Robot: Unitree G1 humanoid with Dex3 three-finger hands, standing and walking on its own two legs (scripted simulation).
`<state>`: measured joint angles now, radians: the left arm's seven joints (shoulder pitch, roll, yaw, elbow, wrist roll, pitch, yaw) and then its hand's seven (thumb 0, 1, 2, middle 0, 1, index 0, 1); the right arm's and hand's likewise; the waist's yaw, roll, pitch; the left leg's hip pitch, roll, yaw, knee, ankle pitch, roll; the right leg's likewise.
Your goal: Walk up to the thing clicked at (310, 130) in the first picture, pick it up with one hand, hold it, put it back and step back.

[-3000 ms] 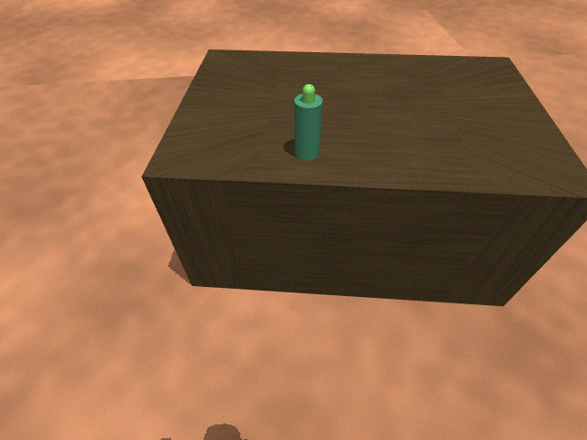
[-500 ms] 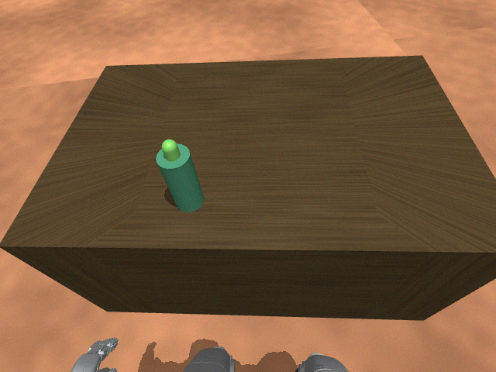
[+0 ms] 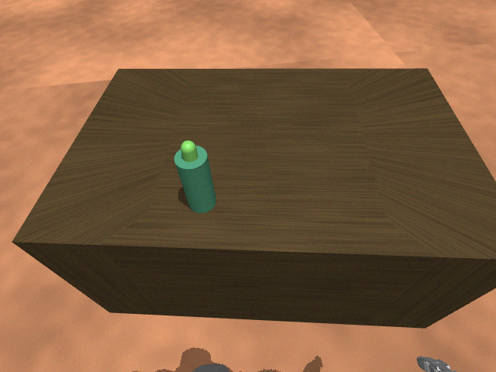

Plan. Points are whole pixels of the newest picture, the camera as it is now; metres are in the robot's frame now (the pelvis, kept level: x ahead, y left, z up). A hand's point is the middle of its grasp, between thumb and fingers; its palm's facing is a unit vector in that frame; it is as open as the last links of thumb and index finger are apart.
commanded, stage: walk up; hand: left
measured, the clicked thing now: (195, 175) +0.52 +0.17 -0.05
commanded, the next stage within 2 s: stand in 0.90 s
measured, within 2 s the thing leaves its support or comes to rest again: neither
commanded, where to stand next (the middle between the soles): +0.07 +0.02 m, yaw -1 degrees
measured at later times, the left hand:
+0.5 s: hand out of the picture +0.10 +0.26 -0.14, palm faces -0.07 -0.93 -0.35, open 7.4 cm
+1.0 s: hand out of the picture +0.12 +0.26 -0.13, palm faces -0.07 -0.93 -0.36, open 7.4 cm
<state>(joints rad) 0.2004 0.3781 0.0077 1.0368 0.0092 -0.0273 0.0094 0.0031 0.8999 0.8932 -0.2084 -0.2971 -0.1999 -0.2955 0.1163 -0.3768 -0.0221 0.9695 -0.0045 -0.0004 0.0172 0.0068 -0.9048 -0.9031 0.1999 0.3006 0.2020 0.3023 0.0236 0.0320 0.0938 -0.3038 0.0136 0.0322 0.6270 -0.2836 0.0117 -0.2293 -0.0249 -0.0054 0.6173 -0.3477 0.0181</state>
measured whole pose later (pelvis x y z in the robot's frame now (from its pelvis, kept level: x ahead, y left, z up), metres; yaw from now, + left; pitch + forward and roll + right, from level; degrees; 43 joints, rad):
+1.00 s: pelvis +0.02 +0.01 +0.02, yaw -2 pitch -2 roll +0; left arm 0.09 0.36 -0.01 1.13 0.00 -0.02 0.01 0.00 0.90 0.89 -0.21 -0.30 -0.20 -0.30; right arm 0.07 -0.34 -0.02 1.14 -0.01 -0.01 0.02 0.01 -0.91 -0.90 0.20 0.30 0.20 0.30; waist -0.01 0.00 0.05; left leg -0.13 0.01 0.08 0.34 -0.17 0.02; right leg -0.07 -0.03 0.03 0.32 -0.21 0.04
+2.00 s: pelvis +0.01 +0.00 +0.02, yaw -1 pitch -2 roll +0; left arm 0.12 0.35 -0.02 1.11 0.01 -0.01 0.00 0.00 0.90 0.89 -0.21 -0.30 -0.20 -0.30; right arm 0.09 -0.35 -0.01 1.16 -0.01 -0.01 0.02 0.01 -0.91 -0.90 0.20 0.30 0.20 0.30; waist -0.01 0.00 0.05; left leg -0.14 0.02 0.05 0.31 -0.14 0.00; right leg -0.07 -0.02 0.01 0.30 -0.20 0.02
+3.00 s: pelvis +0.02 +0.00 +0.02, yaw -1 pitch -2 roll +0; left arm 0.13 0.35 -0.01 1.11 0.01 -0.01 0.00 0.00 0.90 0.89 -0.21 -0.30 -0.20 -0.30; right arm 0.10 -0.35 -0.01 1.15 -0.01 -0.01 0.01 0.01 -0.91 -0.90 0.20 0.30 0.20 0.30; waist 0.00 -0.01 0.05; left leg -0.12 0.01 0.05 0.31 -0.15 0.00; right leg -0.06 -0.02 0.01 0.29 -0.20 0.02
